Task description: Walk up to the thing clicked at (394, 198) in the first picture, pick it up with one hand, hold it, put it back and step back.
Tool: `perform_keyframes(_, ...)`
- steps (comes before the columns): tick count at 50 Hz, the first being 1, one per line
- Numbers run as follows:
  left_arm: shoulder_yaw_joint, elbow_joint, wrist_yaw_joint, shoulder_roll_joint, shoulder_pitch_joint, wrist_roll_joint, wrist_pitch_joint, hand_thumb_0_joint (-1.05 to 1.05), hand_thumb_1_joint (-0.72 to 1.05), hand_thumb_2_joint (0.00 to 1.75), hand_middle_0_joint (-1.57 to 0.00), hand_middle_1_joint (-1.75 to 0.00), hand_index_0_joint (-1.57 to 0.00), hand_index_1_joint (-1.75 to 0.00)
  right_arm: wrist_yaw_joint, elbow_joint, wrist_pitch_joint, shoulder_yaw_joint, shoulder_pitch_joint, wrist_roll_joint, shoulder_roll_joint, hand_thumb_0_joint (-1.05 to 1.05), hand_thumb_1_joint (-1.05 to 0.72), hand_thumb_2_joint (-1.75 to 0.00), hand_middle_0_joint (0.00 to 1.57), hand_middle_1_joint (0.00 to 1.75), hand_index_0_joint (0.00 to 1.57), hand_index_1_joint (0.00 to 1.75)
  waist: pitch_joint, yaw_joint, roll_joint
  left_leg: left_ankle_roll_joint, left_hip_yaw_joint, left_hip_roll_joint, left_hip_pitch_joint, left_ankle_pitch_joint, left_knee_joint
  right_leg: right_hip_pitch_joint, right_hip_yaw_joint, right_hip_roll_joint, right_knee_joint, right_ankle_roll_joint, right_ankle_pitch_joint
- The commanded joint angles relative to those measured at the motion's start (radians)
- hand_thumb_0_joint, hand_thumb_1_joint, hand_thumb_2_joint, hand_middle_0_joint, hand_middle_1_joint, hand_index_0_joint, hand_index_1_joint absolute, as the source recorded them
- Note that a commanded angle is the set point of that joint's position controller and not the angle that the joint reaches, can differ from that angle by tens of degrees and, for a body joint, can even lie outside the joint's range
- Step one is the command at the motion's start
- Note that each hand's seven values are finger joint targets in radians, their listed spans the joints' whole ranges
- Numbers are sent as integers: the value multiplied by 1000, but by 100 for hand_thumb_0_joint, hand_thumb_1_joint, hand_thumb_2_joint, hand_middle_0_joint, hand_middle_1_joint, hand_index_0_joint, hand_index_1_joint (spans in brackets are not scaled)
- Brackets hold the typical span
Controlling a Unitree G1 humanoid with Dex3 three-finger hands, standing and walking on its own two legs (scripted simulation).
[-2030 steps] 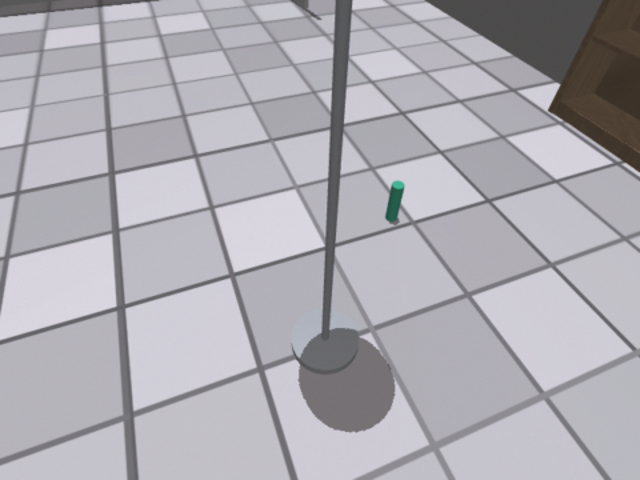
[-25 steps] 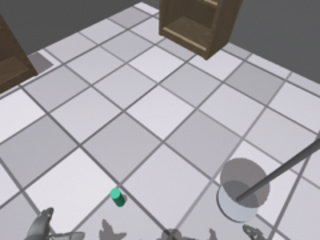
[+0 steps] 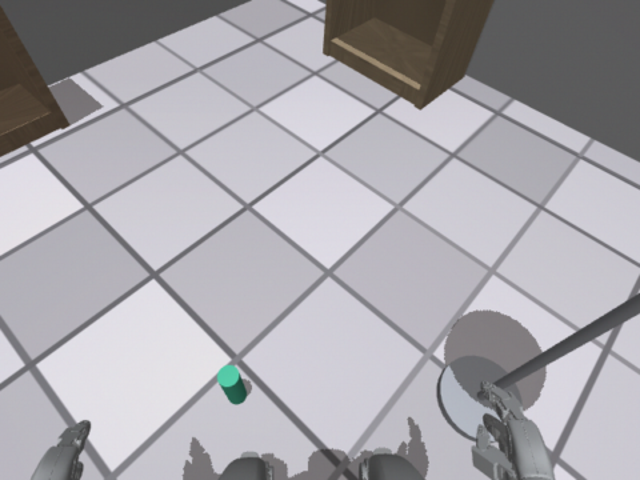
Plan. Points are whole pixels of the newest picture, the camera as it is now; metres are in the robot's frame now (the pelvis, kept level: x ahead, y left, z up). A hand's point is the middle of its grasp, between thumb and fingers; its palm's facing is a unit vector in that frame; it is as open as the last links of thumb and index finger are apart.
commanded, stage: go down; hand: left
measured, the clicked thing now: (233, 386) +0.38 +0.19 -0.61
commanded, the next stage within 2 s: none
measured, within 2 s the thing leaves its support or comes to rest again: neither
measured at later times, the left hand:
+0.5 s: hand (109, 434) +0.21 +0.30 -0.19, palm faces +0.09 -0.97 -0.23, open 17.4 cm
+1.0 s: hand (109, 398) +0.28 +0.35 -0.26, palm faces +0.09 -0.98 -0.16, open 17.4 cm
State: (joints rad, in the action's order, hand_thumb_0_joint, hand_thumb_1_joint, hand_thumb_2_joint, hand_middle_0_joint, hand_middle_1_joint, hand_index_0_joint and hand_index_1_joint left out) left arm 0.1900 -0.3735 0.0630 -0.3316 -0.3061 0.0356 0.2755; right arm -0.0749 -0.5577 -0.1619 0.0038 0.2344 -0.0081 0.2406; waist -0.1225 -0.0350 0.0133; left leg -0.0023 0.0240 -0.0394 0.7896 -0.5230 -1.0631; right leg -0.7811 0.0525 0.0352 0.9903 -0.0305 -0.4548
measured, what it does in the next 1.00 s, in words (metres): lowers itself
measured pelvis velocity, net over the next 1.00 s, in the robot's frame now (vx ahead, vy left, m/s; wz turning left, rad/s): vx -0.08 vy -0.01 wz -0.04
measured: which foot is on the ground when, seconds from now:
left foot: down 0.00-1.00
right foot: down 0.00-1.00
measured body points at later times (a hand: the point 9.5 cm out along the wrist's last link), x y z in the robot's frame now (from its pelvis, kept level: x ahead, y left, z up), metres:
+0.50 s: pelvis -0.04 +0.00 -0.10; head +0.10 +0.03 +0.33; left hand +0.20 +0.35 -0.17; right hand +0.14 -0.27 -0.18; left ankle +0.00 +0.11 -0.67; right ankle +0.01 -0.14 -0.67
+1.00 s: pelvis -0.08 -0.01 -0.21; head +0.11 +0.03 +0.19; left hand +0.27 +0.40 -0.24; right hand +0.07 -0.28 -0.32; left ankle +0.00 +0.11 -0.67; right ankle +0.01 -0.14 -0.67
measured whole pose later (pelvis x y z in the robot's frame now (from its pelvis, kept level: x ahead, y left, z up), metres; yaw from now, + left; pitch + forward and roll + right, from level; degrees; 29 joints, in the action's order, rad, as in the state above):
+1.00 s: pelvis -0.08 -0.01 -0.21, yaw -2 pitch +33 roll -5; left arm 0.64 -0.96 0.56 -0.68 0.37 -0.13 -0.35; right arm -0.04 -0.65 -0.19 -0.06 0.15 0.01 0.33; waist -0.17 -0.07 -0.01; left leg -0.01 0.08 -0.02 1.81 -0.69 -1.92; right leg -1.79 0.06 0.05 1.84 -0.02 -0.61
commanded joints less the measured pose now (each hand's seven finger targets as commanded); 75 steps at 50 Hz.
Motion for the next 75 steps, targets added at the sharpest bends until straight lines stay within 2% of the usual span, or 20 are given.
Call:
perform_keyframes(1, 86, 196, -17, -181, -32, -12, -8, 0, -56, 7, -8, -9, -7, -9, -26, 143, -62, 65, -5, -6, 145, 0, -86, -89, 20, 30, 20, 30, -183, -7, 49, 7, 6, 21, -80, 269, 136, 93, 5, -37, -89, 43, 183)
perform_keyframes(6, 119, 245, -10, -206, -50, -19, -8, 0, -55, 7, -8, -8, -7, -9, -37, 159, -75, 64, -3, -4, 142, 0, -88, -89, 20, 30, 20, 30, -205, -2, 78, 1, 26, 16, -57, 281, 112, 47, 12, -39, -39, 46, 177)
perform_keyframes(7, 104, 231, -6, -190, -61, -20, -10, 0, -55, 7, -8, -8, -7, -8, -37, 155, -76, 64, 0, -2, 142, 0, -88, -89, 20, 30, 20, 30, -207, -12, 77, 1, 25, 16, -53, 281, 102, 40, 10, -40, -32, 45, 180)
perform_keyframes(12, 161, 135, 14, -227, 78, -39, -84, 0, -51, 7, -7, -7, -6, -8, -37, 136, -98, 62, 2, 1, 149, 0, -91, -90, 20, 30, 20, 30, -182, -31, 40, 11, 14, 19, 58, 263, 8, -44, 3, -35, 33, 44, 175)
perform_keyframes(16, 210, -36, 96, -269, 213, -70, -229, 0, -53, 3, -8, -6, -8, -6, -19, 105, -122, 67, 2, 6, 163, 0, -93, -90, 20, 30, 20, 30, -197, -33, 46, 14, 9, 25, 193, 194, -100, -188, -11, -27, 154, 47, 118)
perform_keyframes(17, 247, -43, 121, -309, 256, -87, -277, 0, -53, 4, -8, -7, -8, -7, -12, 102, -129, 66, -1, 5, 170, 0, -94, -91, 20, 30, 20, 30, -231, -17, 53, 15, 8, 29, 230, 166, -130, -219, -15, -26, 188, 49, 95)
perform_keyframes(22, 293, -91, 233, -373, 348, -123, -461, 0, -59, 4, -8, -10, -8, -9, -4, 95, -130, 63, -5, 3, 200, 0, -90, -90, 20, 30, 20, 30, -419, 14, 137, 1, 37, 27, 263, 148, -218, -356, -24, -13, 343, 58, 74)
perform_keyframes(23, 334, -106, 244, -423, 373, -126, -481, 0, -56, 6, -7, -10, -7, -10, -3, 88, -125, 64, -6, 4, 210, 0, -90, -90, 20, 30, 20, 30, -447, 23, 141, 1, 37, 29, 278, 153, -242, -370, -22, -14, 364, 59, 75)
perform_keyframes(27, 384, -220, 290, -455, 393, -143, -531, 0, -58, 7, -7, -10, -6, -10, 6, 60, -99, 66, -6, 6, 241, 0, -88, -90, 20, 30, 20, 30, -508, 47, 143, 0, 55, 23, 313, 200, -308, -466, -11, -17, 449, 68, 85)
perform_keyframes(29, 407, -228, 313, -493, 458, -148, -551, 0, -57, 7, -7, -9, -6, -10, 9, 49, -89, 68, 0, 7, 252, 0, -88, -90, 20, 30, 20, 30, -527, 38, 139, 2, 65, 23, 343, 198, -334, -492, -8, -16, 479, 68, 88)
perform_keyframes(32, 427, -264, 343, -514, 544, -161, -580, 0, -56, 7, -6, -9, -6, -9, 12, 40, -77, 63, -10, 7, 244, 0, -88, -89, 20, 30, 20, 30, -518, 19, 83, 16, 39, 33, 469, 101, -390, -483, -31, -13, 479, 60, 34)
perform_keyframes(33, 452, -255, 350, -555, 589, -168, -589, 0, -56, 6, -7, -9, -6, -9, 10, 43, -76, 64, -13, 5, 249, 0, -88, -90, 20, 30, 20, 30, -521, 20, 68, 21, 33, 33, 504, 41, -397, -480, -41, -13, 472, 57, -15)
perform_keyframes(40, 485, -370, 429, -629, 756, -181, -656, 0, -52, 6, -6, -8, -6, -8, 8, 4, -75, 44, -9, 10, 265, 0, -89, -90, 20, 30, 20, 30, -537, -6, 93, 24, 37, 31, 599, -21, -491, -616, -29, -16, 563, 60, -67)
perform_keyframes(41, 499, -381, 441, -649, 764, -181, -666, 0, -54, 5, -6, -8, -7, -8, 11, -1, -75, 40, -10, 11, 273, 0, -88, -89, 20, 30, 20, 30, -533, 4, 134, 19, 50, 27, 579, -25, -487, -666, -15, -17, 594, 64, -66)
perform_keyframes(43, 495, -431, 464, -643, 772, -189, -672, 0, -52, 4, -6, -8, -6, -7, 13, -5, -73, 33, -4, 12, 272, 0, -89, -90, 20, 30, 20, 30, -526, -3, 114, 21, 48, 28, 619, -50, -511, -683, -12, -19, 607, 63, -87)
perform_keyframes(46, 523, -428, 492, -702, 812, -198, -688, 0, -52, 3, -6, -6, -6, -6, 13, -9, -73, 26, -10, 14, 287, 0, -89, -90, 20, 30, 20, 30, -538, 6, 143, 23, 43, 29, 661, -81, -537, -708, -10, -19, 638, 63, -108)
perform_keyframes(53, 593, -449, 535, -783, 833, -217, -695, 0, -53, 4, -6, -5, -5, -5, 18, -30, -64, 11, 6, 15, 305, 0, -91, -90, 20, 30, 20, 30, -610, 16, 159, 19, 41, 30, 670, 29, -623, -739, 6, -19, 725, 67, -32)
perform_keyframes(57, 584, -442, 564, -783, 891, -222, -694, 0, -53, 3, -6, -4, -5, -4, 19, -44, -62, 13, 1, 21, 319, 0, -91, -90, 20, 30, 20, 30, -615, -1, 207, 15, 50, 27, 655, 61, -662, -810, 11, -16, 775, 72, -15)
perform_keyframes(60, 608, -453, 569, -823, 924, -226, -694, 0, -53, 3, -5, -4, -5, -4, 21, -47, -62, 9, 3, 23, 318, 0, -91, -90, 20, 30, 20, 30, -582, -6, 155, 25, 35, 30, 757, -24, -688, -796, 8, -19, 772, 64, -69)
perform_keyframes(75, 615, -467, 614, -884, 1039, -228, -689, 0, -54, 4, -5, -5, -5, -5, 28, -58, -60, -4, 8, 29, 345, 0, -91, -90, 20, 30, 20, 30, -594, -22, 219, 20, 54, 30, 781, -44, -762, -927, 32, -14, 883, 68, -81)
